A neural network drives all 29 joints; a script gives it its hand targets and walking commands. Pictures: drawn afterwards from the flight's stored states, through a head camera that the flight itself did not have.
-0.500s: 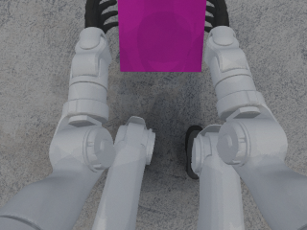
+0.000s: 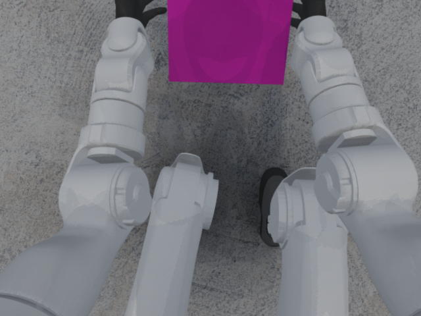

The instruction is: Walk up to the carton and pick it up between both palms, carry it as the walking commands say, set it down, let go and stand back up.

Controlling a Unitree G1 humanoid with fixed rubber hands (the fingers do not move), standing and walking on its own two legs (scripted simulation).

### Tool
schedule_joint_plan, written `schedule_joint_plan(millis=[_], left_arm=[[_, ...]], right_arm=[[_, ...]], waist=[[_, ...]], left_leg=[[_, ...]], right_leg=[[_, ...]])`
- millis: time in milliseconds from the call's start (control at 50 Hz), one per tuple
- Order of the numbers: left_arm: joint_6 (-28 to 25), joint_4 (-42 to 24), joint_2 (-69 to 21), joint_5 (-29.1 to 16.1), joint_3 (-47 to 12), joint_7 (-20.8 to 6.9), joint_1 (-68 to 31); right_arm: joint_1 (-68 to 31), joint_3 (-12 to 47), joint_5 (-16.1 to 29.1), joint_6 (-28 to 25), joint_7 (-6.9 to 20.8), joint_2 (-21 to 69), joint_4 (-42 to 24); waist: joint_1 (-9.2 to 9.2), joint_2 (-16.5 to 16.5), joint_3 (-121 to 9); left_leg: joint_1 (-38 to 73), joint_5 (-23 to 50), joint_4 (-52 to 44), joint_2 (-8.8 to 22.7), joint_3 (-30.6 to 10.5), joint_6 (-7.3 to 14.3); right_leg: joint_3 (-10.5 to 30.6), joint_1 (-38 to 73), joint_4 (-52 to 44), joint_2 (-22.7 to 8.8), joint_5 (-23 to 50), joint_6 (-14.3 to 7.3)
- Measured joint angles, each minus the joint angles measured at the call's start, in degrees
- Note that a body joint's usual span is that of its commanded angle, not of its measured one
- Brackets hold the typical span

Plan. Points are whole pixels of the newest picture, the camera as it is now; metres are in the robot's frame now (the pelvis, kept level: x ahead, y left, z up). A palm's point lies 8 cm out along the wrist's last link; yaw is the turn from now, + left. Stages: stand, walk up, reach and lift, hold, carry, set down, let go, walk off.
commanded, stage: set down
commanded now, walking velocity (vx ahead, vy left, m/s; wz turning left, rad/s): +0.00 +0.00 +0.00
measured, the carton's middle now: (219, 15) +0.56 +0.07 -0.23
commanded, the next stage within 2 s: none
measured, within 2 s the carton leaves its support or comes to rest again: rests again in 1.64 s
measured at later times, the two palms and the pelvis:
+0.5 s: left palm (134, 26) +0.50 +0.19 -0.15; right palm (309, 26) +0.54 -0.08 -0.16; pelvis +0.00 -0.01 +0.00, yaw +1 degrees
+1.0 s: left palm (131, 23) +0.51 +0.20 -0.16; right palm (304, 24) +0.54 -0.07 -0.17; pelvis +0.00 +0.00 +0.00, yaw +1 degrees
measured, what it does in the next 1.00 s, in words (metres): stands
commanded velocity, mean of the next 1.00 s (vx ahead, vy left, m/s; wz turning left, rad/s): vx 0.00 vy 0.00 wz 0.00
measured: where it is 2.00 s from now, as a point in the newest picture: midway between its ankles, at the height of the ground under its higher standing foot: (225, 222)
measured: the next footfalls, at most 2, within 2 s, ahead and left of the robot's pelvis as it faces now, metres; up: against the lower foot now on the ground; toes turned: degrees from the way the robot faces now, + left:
none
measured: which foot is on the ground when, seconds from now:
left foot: down 0.00-1.00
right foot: down 0.00-1.00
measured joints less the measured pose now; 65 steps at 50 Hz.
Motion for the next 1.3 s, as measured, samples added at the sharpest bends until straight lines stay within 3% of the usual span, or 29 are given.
schedule_joint_plan(millis=[200,380,680,1300], left_arm=[[0.5,4.4,0.0,4.7,3.0,-2.8,-2.1],[0.5,3.6,1.0,3.3,2.7,-2.5,-2.0],[-0.3,5.5,2.1,4.8,4.6,-4.9,-3.3],[-2.9,7.0,2.8,3.9,3.9,-4.7,-2.8]], right_arm=[[-0.2,-4.3,-3.5,0.9,2.7,0.0,2.2],[-1.9,-1.2,-0.7,0.7,2.4,-0.4,3.0],[-3.1,-3.4,-2.3,-0.3,3.7,-0.1,4.2],[-1.5,-7.2,-6.0,-2.7,6.4,1.0,2.2]], waist=[[-0.23,-0.2,0.4],[-0.20,-0.7,3.0],[-0.33,-0.6,3.7],[-0.64,0.2,3.5]], left_leg=[[0.2,0.4,0.0,0.0,0.0,0.0],[1.5,0.1,0.6,0.0,-0.4,-0.8],[1.8,-0.6,1.0,-0.1,-0.4,-0.9],[1.5,-2.1,1.8,-0.2,0.5,0.1]], right_leg=[[0.0,0.1,0.1,0.1,0.4,-0.3],[-0.4,0.9,0.9,0.2,0.5,-0.7],[-0.5,1.1,1.5,0.0,-0.3,-1.1],[0.2,1.1,2.5,-0.3,-2.3,-0.4]])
